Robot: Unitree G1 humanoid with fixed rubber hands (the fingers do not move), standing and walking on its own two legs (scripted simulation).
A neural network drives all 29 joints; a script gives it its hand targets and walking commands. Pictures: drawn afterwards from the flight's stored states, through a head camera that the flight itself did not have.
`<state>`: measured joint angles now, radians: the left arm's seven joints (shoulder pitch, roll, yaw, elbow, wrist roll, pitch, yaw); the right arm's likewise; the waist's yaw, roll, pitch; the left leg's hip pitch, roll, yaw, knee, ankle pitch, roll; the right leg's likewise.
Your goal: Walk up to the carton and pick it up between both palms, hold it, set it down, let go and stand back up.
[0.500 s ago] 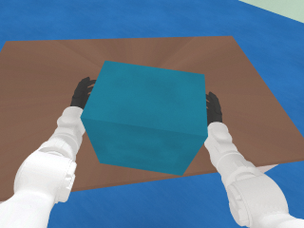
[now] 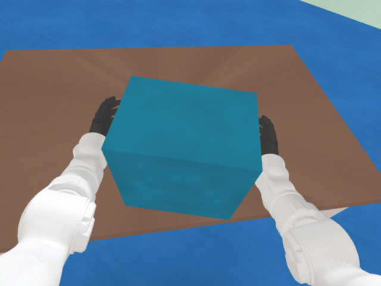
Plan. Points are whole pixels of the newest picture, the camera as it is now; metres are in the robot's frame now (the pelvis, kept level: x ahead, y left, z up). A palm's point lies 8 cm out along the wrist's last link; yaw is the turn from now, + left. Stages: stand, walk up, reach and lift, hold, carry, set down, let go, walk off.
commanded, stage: reach and lift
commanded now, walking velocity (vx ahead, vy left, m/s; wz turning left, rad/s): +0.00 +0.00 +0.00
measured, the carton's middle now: (184, 154) +0.42 -0.01 +0.00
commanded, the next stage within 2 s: none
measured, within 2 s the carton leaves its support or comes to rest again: leaves its support in 1.18 s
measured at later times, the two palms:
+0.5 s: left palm (101, 131) +0.45 +0.18 +0.05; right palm (266, 151) +0.40 -0.19 +0.04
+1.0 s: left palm (100, 135) +0.43 +0.18 +0.06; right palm (266, 158) +0.38 -0.18 +0.04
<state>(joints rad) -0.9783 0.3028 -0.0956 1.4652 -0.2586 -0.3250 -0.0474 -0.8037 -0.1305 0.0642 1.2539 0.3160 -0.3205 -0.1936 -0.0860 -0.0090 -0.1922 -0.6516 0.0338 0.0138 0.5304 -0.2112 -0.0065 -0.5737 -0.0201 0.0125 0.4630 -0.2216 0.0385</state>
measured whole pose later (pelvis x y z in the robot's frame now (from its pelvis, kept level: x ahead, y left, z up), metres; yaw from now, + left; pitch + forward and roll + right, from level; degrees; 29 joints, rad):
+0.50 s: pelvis +0.00 +0.00 +0.00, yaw +0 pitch +19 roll -2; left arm -0.98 0.30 -0.07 1.47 -0.23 -0.34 -0.05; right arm -0.80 -0.12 0.04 1.26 0.29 -0.32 -0.21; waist -0.09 -0.01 -0.19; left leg -0.65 0.03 0.01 0.53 -0.21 -0.01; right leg -0.57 -0.02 0.01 0.46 -0.22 0.04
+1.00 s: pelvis +0.00 +0.00 +0.00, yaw +0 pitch +15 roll -2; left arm -0.93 0.26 0.07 1.47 -0.05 -0.44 -0.07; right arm -0.70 -0.05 -0.22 1.16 0.02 -0.37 -0.20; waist -0.06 0.00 -0.15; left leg -0.57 0.03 0.01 0.53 -0.22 -0.01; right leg -0.49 -0.02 0.01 0.44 -0.22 0.04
